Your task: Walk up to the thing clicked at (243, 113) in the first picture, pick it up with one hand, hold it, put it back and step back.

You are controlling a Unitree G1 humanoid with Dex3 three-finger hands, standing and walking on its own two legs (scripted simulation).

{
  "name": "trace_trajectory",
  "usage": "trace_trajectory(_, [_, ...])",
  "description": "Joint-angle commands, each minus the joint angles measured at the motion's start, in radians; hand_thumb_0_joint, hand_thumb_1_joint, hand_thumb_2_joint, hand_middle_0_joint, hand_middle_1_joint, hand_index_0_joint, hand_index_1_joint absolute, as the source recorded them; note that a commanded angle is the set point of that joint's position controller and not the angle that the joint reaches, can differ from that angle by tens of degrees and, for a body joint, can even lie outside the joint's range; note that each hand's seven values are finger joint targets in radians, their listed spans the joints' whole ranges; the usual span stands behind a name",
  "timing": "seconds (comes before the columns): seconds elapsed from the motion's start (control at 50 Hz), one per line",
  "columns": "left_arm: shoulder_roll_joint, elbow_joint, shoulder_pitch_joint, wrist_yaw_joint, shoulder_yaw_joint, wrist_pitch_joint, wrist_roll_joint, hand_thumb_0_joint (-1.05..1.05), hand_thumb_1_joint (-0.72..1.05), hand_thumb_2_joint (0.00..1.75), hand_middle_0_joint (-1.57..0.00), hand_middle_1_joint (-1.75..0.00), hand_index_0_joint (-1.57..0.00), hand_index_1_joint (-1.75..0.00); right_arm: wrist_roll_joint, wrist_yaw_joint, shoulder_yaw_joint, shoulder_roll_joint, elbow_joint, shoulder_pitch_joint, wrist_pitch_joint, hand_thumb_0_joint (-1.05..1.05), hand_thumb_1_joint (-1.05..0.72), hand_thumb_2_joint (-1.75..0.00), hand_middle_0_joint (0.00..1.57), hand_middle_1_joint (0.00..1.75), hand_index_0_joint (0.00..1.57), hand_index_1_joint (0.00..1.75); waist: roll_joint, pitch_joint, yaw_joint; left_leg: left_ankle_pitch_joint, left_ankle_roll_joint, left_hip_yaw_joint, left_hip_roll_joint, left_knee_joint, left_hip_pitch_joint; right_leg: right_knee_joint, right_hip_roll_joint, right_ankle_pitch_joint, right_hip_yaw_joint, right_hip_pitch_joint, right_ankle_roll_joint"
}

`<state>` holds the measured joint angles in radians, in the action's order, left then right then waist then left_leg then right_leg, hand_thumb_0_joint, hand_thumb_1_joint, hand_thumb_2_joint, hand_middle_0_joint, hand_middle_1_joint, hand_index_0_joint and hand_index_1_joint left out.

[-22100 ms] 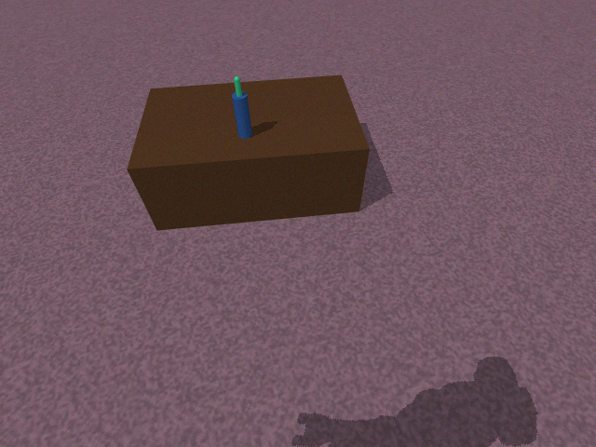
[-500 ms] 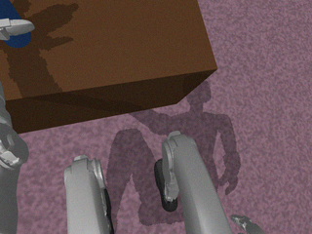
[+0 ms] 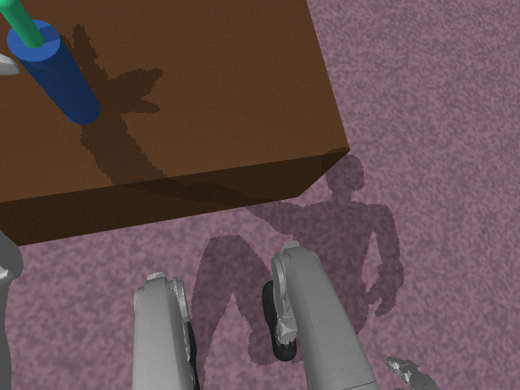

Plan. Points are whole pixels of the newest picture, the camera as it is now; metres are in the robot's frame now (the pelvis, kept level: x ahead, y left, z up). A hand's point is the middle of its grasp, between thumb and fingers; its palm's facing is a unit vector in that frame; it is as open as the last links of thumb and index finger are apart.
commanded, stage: rise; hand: left
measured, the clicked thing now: (52, 66) +0.59 +0.21 -0.02
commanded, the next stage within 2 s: home in 0.06 s
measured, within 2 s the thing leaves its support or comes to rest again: neither
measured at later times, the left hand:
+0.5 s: hand out of the picture +0.51 +0.32 +0.14, palm faces +0.26 -0.88 -0.40, open 17.1 cm
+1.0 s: hand out of the picture +0.31 +0.21 +0.15, palm faces +0.17 -0.94 -0.29, open 17.2 cm
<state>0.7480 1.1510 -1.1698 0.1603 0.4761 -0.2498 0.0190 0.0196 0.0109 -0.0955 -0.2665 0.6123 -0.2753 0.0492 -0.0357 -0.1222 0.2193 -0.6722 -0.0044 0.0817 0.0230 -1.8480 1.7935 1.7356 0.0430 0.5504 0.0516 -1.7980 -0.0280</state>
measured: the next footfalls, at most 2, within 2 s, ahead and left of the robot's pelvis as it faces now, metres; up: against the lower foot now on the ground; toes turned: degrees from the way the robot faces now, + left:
none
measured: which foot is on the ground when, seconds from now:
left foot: down 0.00-1.00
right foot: down 0.00-1.00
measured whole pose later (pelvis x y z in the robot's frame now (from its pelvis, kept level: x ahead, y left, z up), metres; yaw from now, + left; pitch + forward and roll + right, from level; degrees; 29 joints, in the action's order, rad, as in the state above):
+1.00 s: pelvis +0.09 +0.00 +0.23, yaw +3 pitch +9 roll -2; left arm 0.23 0.46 0.11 -0.13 0.04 0.10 0.03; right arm -0.05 0.12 -0.02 -0.22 0.57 -0.23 0.02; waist -0.03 -0.09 0.03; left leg -0.46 -0.02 0.02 0.04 -0.85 0.54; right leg 0.80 0.02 0.38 0.04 -0.57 -0.02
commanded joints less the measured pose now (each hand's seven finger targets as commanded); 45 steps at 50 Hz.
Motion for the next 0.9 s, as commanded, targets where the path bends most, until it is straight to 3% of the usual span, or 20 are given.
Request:
trace_trajectory(0.0, [0.295,-0.004,-0.253,-0.034,-0.047,0.017,-0.124,0.00,-0.51,0.08,-0.06,-0.08,-0.06,-0.08,0.003,0.010,0.084,-0.222,-0.006,-0.209,0.008,0.00,-0.87,-0.90,0.20,0.30,0.20,0.30,-0.181,-0.570,-0.010,0.183,0.026,-0.017,0.001,0.381,-0.493,-0.310,-0.027,-0.124,-0.016,0.490,0.069])
trace_trajectory(0.02, [0.239,-0.068,-0.338,-0.053,-0.067,0.038,-0.107,0.00,-0.51,0.08,-0.06,-0.08,-0.06,-0.08,-0.001,0.007,0.086,-0.219,-0.016,-0.218,0.020,0.00,-0.87,-0.90,0.20,0.30,0.20,0.30,-0.190,-0.577,0.014,0.195,0.017,-0.003,0.010,0.405,-0.536,-0.323,-0.033,-0.134,-0.013,0.480,0.070])
trace_trajectory(0.04, [0.249,-0.132,-0.394,-0.066,-0.071,0.045,-0.111,0.00,-0.50,0.09,-0.06,-0.07,-0.05,-0.08,-0.003,0.006,0.087,-0.214,-0.014,-0.225,0.030,0.00,-0.84,-0.89,0.20,0.30,0.20,0.30,-0.218,-0.601,-0.001,0.204,0.014,-0.007,0.009,0.418,-0.571,-0.334,-0.034,-0.146,-0.016,0.502,0.069])
trace_trajectory(0.08, [0.335,-0.167,-0.383,-0.096,-0.044,0.070,-0.143,0.00,-0.52,0.09,-0.07,-0.09,-0.06,-0.09,-0.004,0.003,0.091,-0.217,-0.022,-0.229,0.045,0.00,-0.86,-0.90,0.20,0.30,0.20,0.30,-0.234,-0.682,-0.018,0.274,0.011,-0.007,0.011,0.455,-0.653,-0.367,-0.038,-0.205,-0.012,0.598,0.064])
trace_trajectory(0.12, [0.456,-0.219,-0.396,-0.135,0.011,0.083,-0.168,0.00,-0.54,0.09,-0.07,-0.10,-0.07,-0.10,-0.010,0.004,0.087,-0.212,-0.025,-0.232,0.055,0.00,-0.91,-0.91,0.20,0.30,0.20,0.30,-0.255,-0.731,-0.044,0.318,0.011,-0.012,0.011,0.491,-0.726,-0.401,-0.040,-0.235,-0.013,0.693,0.063])
trace_trajectory(0.16, [0.458,-0.243,-0.389,-0.161,0.016,0.092,-0.175,0.00,-0.47,0.11,-0.06,-0.07,-0.06,-0.07,-0.011,0.010,0.086,-0.206,-0.022,-0.237,0.063,0.00,-0.90,-0.90,0.20,0.30,0.20,0.30,-0.289,-0.751,-0.038,0.390,0.005,-0.003,0.017,0.539,-0.833,-0.439,-0.043,-0.280,-0.009,0.733,0.064])
trace_trajectory(0.22, [0.342,-0.148,-0.301,-0.195,-0.028,0.107,-0.169,0.00,-0.49,0.09,-0.06,-0.06,-0.06,-0.06,-0.008,0.015,0.087,-0.198,-0.008,-0.231,0.056,0.00,-0.90,-0.90,0.20,0.30,0.20,0.30,-0.275,-0.642,-0.009,0.480,-0.002,0.004,0.028,0.601,-0.927,-0.515,-0.049,-0.321,0.006,0.735,0.066])
trace_trajectory(0.26, [0.323,-0.081,-0.224,-0.217,-0.036,0.118,-0.171,0.00,-0.47,0.10,-0.06,-0.06,-0.06,-0.06,-0.006,0.019,0.089,-0.201,-0.002,-0.229,0.049,0.00,-0.90,-0.90,0.20,0.30,0.20,0.30,-0.234,-0.552,-0.014,0.480,0.002,-0.011,0.027,0.634,-0.920,-0.569,-0.049,-0.331,0.007,0.783,0.065])
trace_trajectory(0.36, [0.134,0.038,-0.005,-0.213,-0.127,0.159,-0.150,0.00,-0.48,0.09,-0.06,-0.06,-0.06,-0.06,-0.015,0.011,0.104,-0.200,-0.005,-0.234,0.034,0.00,-0.90,-0.90,0.20,0.30,0.20,0.30,-0.178,-0.390,-0.027,0.523,-0.013,-0.007,0.042,0.735,-0.990,-0.668,-0.057,-0.335,0.024,0.804,0.073])
trace_trajectory(0.48, [0.004,-0.168,0.212,-0.215,-0.202,0.194,-0.107,0.00,-0.48,0.09,-0.06,-0.06,-0.06,-0.06,-0.046,0.018,0.132,-0.186,-0.038,-0.211,0.021,0.00,-0.90,-0.90,0.20,0.30,0.20,0.30,-0.124,-0.435,-0.088,0.515,-0.014,-0.032,0.028,0.864,-1.090,-0.780,-0.062,-0.375,0.020,1.037,0.067])
trace_trajectory(0.54, [0.057,-0.370,0.293,-0.246,-0.166,0.201,-0.090,0.00,-0.47,0.10,-0.06,-0.06,-0.06,-0.06,-0.060,0.040,0.144,-0.173,-0.065,-0.177,0.015,0.00,-0.90,-0.90,0.20,0.30,0.20,0.30,-0.140,-0.478,-0.127,0.522,-0.015,-0.043,0.020,0.927,-1.162,-0.831,-0.058,-0.398,0.011,1.153,0.061])
trace_trajectory(0.58, [0.014,-0.445,0.401,-0.268,-0.163,0.206,-0.072,0.00,-0.47,0.10,-0.06,-0.06,-0.06,-0.06,-0.066,0.059,0.144,-0.157,-0.074,-0.151,0.009,0.00,-0.90,-0.90,0.20,0.30,0.20,0.30,-0.138,-0.439,-0.132,0.529,-0.016,-0.048,0.019,0.963,-1.196,-0.862,-0.058,-0.411,0.009,1.191,0.059])
trace_trajectory(0.64, [-0.120,-0.498,0.553,-0.290,-0.223,0.217,-0.051,0.00,-0.51,0.08,-0.06,-0.06,-0.06,-0.06,-0.066,0.083,0.138,-0.129,-0.079,-0.124,-0.008,0.00,-0.90,-0.90,0.20,0.30,0.20,0.30,-0.112,-0.328,-0.132,0.521,-0.013,-0.055,0.017,1.015,-1.229,-0.915,-0.060,-0.405,0.007,1.220,0.058])
trace_trajectory(0.68, [-0.054,-0.634,0.539,-0.312,-0.179,0.214,-0.043,0.00,-0.49,0.09,-0.06,-0.06,-0.06,-0.06,-0.066,0.098,0.144,-0.135,-0.076,-0.114,-0.014,0.00,-0.90,-0.90,0.20,0.30,0.20,0.30,-0.137,-0.331,-0.156,0.519,-0.012,-0.063,0.014,1.043,-1.274,-0.939,-0.056,-0.403,0.002,1.259,0.059])
trace_trajectory(0.74, [-0.255,-0.619,0.743,-0.310,-0.287,0.238,-0.022,0.00,-0.52,0.07,-0.05,-0.06,-0.05,-0.05,-0.060,0.106,0.134,-0.109,-0.104,-0.059,-0.033,0.00,-0.90,-0.90,0.20,0.30,0.20,0.30,-0.103,-0.215,-0.148,0.512,-0.013,-0.069,0.014,1.079,-1.285,-0.969,-0.060,-0.395,0.014,1.259,0.059])
trace_trajectory(0.76, [-0.298,-0.639,0.798,-0.306,-0.318,0.242,-0.019,0.00,-0.54,0.06,-0.05,-0.05,-0.05,-0.05,-0.060,0.109,0.136,-0.106,-0.111,-0.053,-0.039,0.00,-0.90,-0.90,0.20,0.30,0.20,0.30,-0.075,-0.232,-0.148,0.529,-0.009,-0.069,0.016,1.080,-1.303,-0.972,-0.060,-0.413,0.016,1.278,0.058])
trace_trajectory(0.78, [-0.264,-0.657,0.842,-0.312,-0.289,0.249,-0.014,0.00,-0.51,0.08,-0.06,-0.06,-0.06,-0.06,-0.062,0.114,0.140,-0.112,-0.109,-0.042,-0.040,0.00,-0.90,-0.90,0.20,0.30,0.20,0.30,-0.078,-0.207,-0.168,0.515,-0.009,-0.075,0.011,1.096,-1.297,-0.987,-0.058,-0.397,0.017,1.296,0.058])
trace_trajectory(0.82, [-0.306,-0.709,0.940,-0.308,-0.329,0.265,-0.007,0.00,-0.49,0.09,-0.06,-0.06,-0.06,-0.06,-0.060,0.115,0.138,-0.104,-0.121,-0.018,-0.048,0.00,-0.90,-0.90,0.20,0.30,0.20,0.30,-0.052,-0.220,-0.176,0.530,-0.006,-0.083,0.007,1.108,-1.310,-0.998,-0.056,-0.420,0.018,1.353,0.055])
trace_trajectory(0.84, [-0.357,-0.759,0.993,-0.304,-0.371,0.272,0.000,0.00,-0.51,0.08,-0.05,-0.06,-0.06,-0.06,-0.062,0.113,0.133,-0.090,-0.134,-0.001,-0.052,0.00,-0.90,-0.90,0.20,0.30,0.20,0.30,-0.047,-0.190,-0.179,0.550,-0.006,-0.085,0.004,1.114,-1.314,-1.004,-0.057,-0.439,0.021,1.363,0.052])
trace_trajectory(0.88, [-0.378,-0.800,1.077,-0.303,-0.387,0.290,0.007,0.00,-0.53,0.07,-0.05,-0.05,-0.05,-0.05,-0.063,0.117,0.131,-0.083,-0.141,0.024,-0.061,0.00,-0.90,-0.90,0.20,0.30,0.20,0.30,-0.002,-0.174,-0.180,0.563,0.000,-0.096,-0.001,1.116,-1.318,-1.016,-0.053,-0.467,0.019,1.389,0.045])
